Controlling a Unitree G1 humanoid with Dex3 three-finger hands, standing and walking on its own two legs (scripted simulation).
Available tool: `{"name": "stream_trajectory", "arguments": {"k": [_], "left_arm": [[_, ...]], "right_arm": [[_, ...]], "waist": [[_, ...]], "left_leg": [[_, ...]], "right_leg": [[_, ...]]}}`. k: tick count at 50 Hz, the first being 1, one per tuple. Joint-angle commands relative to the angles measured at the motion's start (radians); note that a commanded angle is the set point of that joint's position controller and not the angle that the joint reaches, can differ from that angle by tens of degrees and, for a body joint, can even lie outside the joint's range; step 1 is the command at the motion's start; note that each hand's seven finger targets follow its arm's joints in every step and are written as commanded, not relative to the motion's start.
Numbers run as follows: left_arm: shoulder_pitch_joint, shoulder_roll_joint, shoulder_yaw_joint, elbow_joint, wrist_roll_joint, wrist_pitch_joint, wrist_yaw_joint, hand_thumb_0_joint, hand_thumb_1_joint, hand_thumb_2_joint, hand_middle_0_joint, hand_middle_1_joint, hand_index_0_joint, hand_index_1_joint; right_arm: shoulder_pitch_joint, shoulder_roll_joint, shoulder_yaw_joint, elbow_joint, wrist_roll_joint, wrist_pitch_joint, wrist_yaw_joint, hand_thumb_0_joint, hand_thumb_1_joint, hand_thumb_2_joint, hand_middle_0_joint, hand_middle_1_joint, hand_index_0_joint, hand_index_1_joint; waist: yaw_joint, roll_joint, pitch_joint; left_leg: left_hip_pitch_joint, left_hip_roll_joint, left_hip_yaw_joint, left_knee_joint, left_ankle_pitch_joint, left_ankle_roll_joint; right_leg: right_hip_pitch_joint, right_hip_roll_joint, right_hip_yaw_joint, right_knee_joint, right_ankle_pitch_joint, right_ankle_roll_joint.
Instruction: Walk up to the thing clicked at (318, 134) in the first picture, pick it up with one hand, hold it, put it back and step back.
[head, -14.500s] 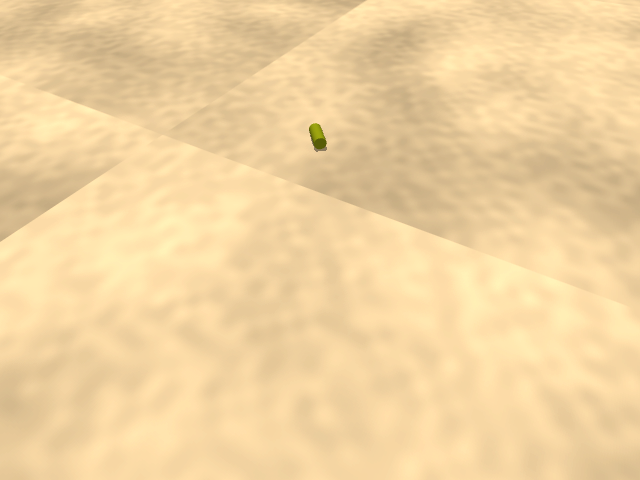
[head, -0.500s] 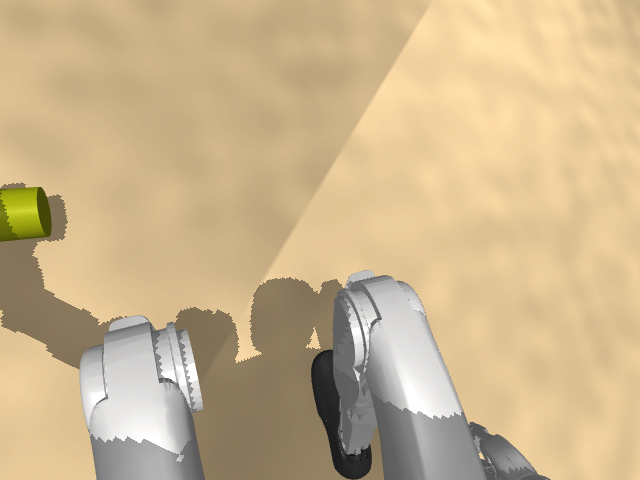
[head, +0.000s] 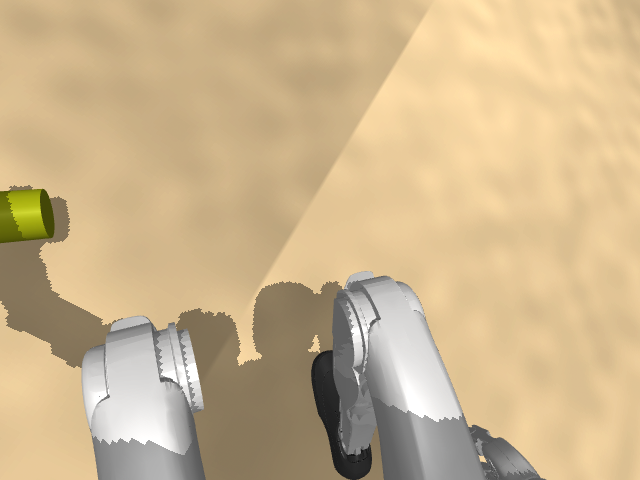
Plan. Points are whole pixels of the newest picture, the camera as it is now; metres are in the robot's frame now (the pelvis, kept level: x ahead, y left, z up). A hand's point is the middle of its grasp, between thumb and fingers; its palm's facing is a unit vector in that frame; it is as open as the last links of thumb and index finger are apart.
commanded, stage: rise first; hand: left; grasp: from above
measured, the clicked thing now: out of the picture +0.47 +0.38 -0.28
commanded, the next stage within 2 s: none
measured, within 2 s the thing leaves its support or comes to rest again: neither
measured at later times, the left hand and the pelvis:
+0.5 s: hand out of the picture +0.43 +0.41 -0.15, palm faces -0.45 -0.09 -0.89, open 13.3 cm; pelvis +0.00 +0.00 +0.00, yaw +0 degrees
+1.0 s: hand out of the picture +0.43 +0.41 -0.15, palm faces -0.44 -0.10 -0.89, open 13.2 cm; pelvis +0.00 +0.00 +0.00, yaw +0 degrees
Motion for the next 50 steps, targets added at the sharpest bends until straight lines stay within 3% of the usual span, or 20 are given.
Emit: {"name": "stream_trajectory", "arguments": {"k": [1,6,9,14,18,21,31,33,35,41,45,50], "left_arm": [[-0.263,0.315,0.048,-0.154,-0.034,0.006,0.037,0.000,-0.439,0.926,-0.189,-0.910,-0.183,-0.916],[-0.262,0.315,0.042,-0.137,-0.041,0.003,0.026,0.000,-0.422,0.912,-0.206,-0.892,-0.199,-0.900],[-0.256,0.321,0.052,-0.142,-0.037,-0.001,0.027,0.000,-0.411,0.898,-0.209,-0.893,-0.206,-0.897],[-0.299,0.305,0.020,-0.148,-0.029,-0.006,0.031,0.000,-0.427,0.913,-0.202,-0.900,-0.197,-0.906],[-0.288,0.322,0.037,-0.120,-0.030,0.002,0.033,0.000,-0.410,0.907,-0.234,-0.858,-0.221,-0.873],[-0.287,0.340,0.048,-0.151,-0.028,0.004,0.028,0.000,-0.394,0.891,-0.241,-0.853,-0.231,-0.864],[-0.281,0.319,0.026,-0.152,-0.043,0.002,0.002,0.000,-0.388,0.884,-0.255,-0.831,-0.241,-0.846],[-0.280,0.340,0.041,-0.156,-0.041,0.000,-0.001,0.000,-0.385,0.882,-0.253,-0.831,-0.239,-0.846],[-0.267,0.318,0.031,-0.147,-0.053,-0.005,-0.003,0.000,-0.387,0.882,-0.250,-0.833,-0.238,-0.847],[-0.295,0.345,0.048,-0.168,-0.038,-0.024,0.011,0.000,-0.398,0.894,-0.246,-0.835,-0.232,-0.850],[-0.310,0.374,0.062,-0.181,-0.022,-0.027,0.024,0.000,-0.397,0.894,-0.260,-0.807,-0.239,-0.830],[-0.312,0.331,0.022,-0.142,-0.019,-0.011,0.026,0.000,-0.406,0.898,-0.252,-0.820,-0.231,-0.842]], "right_arm": [[0.177,-0.283,-0.085,-0.003,-0.001,0.004,-0.017,0.000,-0.909,-0.902,0.200,0.300,0.200,0.300],[0.173,-0.288,-0.082,-0.012,-0.001,0.006,-0.018,0.000,-0.908,-0.902,0.200,0.300,0.200,0.300],[0.169,-0.286,-0.083,-0.017,-0.001,0.008,-0.018,0.000,-0.907,-0.901,0.200,0.300,0.200,0.300],[0.173,-0.281,-0.077,-0.013,-0.001,0.006,-0.021,0.000,-0.908,-0.901,0.200,0.300,0.200,0.300],[0.172,-0.293,-0.078,-0.014,-0.001,0.003,-0.023,0.000,-0.909,-0.902,0.200,0.300,0.200,0.300],[0.171,-0.294,-0.078,-0.015,-0.002,0.001,-0.024,0.000,-0.908,-0.901,0.200,0.300,0.200,0.300],[0.181,-0.284,-0.077,-0.020,0.000,0.004,-0.020,0.000,-0.908,-0.901,0.200,0.300,0.200,0.300],[0.185,-0.293,-0.076,-0.019,-0.002,0.009,-0.021,0.000,-0.907,-0.901,0.200,0.300,0.200,0.300],[0.178,-0.285,-0.075,-0.021,-0.001,0.011,-0.020,0.000,-0.907,-0.901,0.200,0.300,0.200,0.300],[0.175,-0.302,-0.074,-0.027,-0.003,0.015,-0.022,0.000,-0.906,-0.900,0.200,0.300,0.200,0.300],[0.173,-0.299,-0.069,-0.028,-0.006,0.015,-0.021,0.000,-0.907,-0.901,0.200,0.300,0.200,0.300],[0.168,-0.294,-0.069,-0.028,-0.004,0.008,-0.021,0.000,-0.907,-0.901,0.200,0.300,0.200,0.300]], "waist": [[-0.001,0.445,-0.651],[-0.009,0.439,-0.633],[0.004,0.450,-0.653],[-0.014,0.448,-0.636],[-0.015,0.414,-0.619],[0.000,0.458,-0.643],[-0.011,0.460,-0.631],[-0.011,0.437,-0.649],[-0.012,0.430,-0.643],[-0.010,0.476,-0.649],[-0.005,0.481,-0.665],[-0.022,0.486,-0.606]], "left_leg": [[0.601,0.004,0.091,-0.296,0.225,0.005],[0.593,0.005,0.079,-0.298,0.211,0.003],[0.586,0.003,0.084,-0.307,0.192,0.000],[0.585,0.005,0.087,-0.305,0.173,0.003],[0.565,0.001,0.087,-0.295,0.164,0.003],[0.601,0.002,0.080,-0.307,0.188,-0.002],[0.594,0.003,0.084,-0.306,0.196,0.002],[0.592,0.003,0.084,-0.295,0.217,0.003],[0.581,0.004,0.089,-0.297,0.200,0.006],[0.632,0.005,0.060,-0.308,0.226,-0.006],[0.620,0.002,0.083,-0.289,0.228,-0.001],[0.608,0.004,0.068,-0.317,0.169,-0.003]], "right_leg": [[0.218,0.028,-0.116,-0.183,0.198,-0.078],[0.202,0.026,-0.120,-0.178,0.185,-0.080],[0.206,0.027,-0.120,-0.178,0.172,-0.084],[0.197,0.030,-0.118,-0.185,0.161,-0.082],[0.190,0.028,-0.117,-0.192,0.153,-0.086],[0.187,0.025,-0.118,-0.181,0.166,-0.086],[0.202,0.025,-0.113,-0.189,0.173,-0.084],[0.219,0.026,-0.117,-0.192,0.188,-0.084],[0.225,0.029,-0.116,-0.197,0.178,-0.082],[0.180,0.026,-0.128,-0.173,0.183,-0.087],[0.206,0.029,-0.119,-0.178,0.189,-0.087],[0.163,0.027,-0.123,-0.178,0.153,-0.087]]}}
